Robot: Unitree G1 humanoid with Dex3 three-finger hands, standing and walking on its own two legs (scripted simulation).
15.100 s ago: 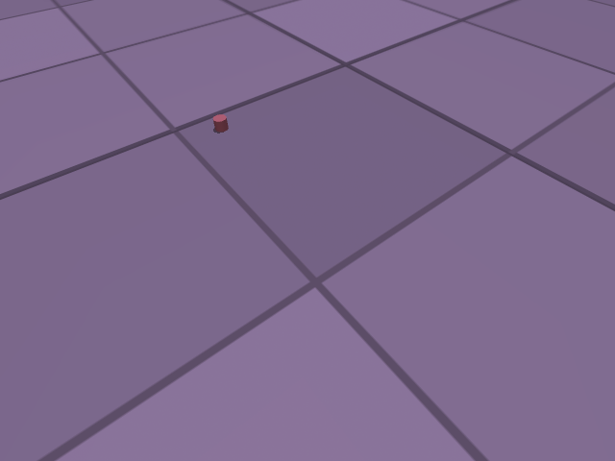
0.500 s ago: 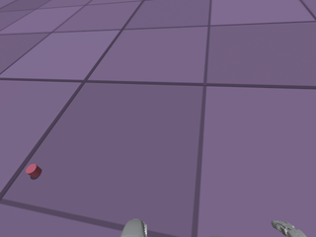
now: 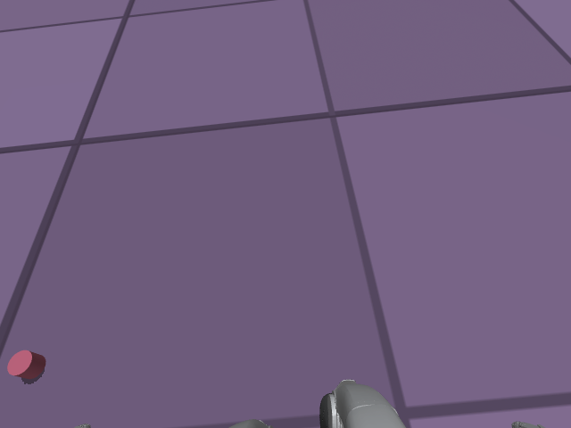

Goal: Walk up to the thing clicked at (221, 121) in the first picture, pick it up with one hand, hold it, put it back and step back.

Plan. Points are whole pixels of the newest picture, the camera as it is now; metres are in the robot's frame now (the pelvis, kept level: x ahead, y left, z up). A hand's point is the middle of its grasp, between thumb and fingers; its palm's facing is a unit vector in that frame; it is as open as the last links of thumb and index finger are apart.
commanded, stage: walk up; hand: left
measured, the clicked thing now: (27, 364) +0.43 +0.91 -0.70
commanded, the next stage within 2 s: none
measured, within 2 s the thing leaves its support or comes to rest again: neither
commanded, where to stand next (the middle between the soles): -0.03 +0.86 m, yaw -24 degrees
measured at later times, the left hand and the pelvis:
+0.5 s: hand out of the picture +0.12 +0.57 -0.13, palm faces -0.12 -0.78 -0.61, open 7.4 cm; pelvis +0.01 +0.25 -0.01, yaw -6 degrees
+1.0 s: hand out of the picture +0.13 +0.77 -0.10, palm faces -0.19 -0.74 -0.65, open 7.4 cm; pelvis -0.01 +0.46 -0.02, yaw -12 degrees
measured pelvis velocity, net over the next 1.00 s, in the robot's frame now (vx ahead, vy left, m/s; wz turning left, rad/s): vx -0.01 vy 0.46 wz -0.22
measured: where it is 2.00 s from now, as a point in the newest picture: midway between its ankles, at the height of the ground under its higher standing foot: outside the picture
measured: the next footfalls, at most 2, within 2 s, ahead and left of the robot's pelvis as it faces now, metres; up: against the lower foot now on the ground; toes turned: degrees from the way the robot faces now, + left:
left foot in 0.34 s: +0.07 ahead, +0.36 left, +0.00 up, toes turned -3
right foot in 0.66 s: +0.11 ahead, +0.22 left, +0.00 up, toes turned -14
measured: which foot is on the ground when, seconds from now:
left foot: down 0.00-0.00, up 0.02-0.32, down 0.34-0.66, up 0.68-1.00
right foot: down 0.00-0.36, up 0.38-0.64, down 0.66-1.00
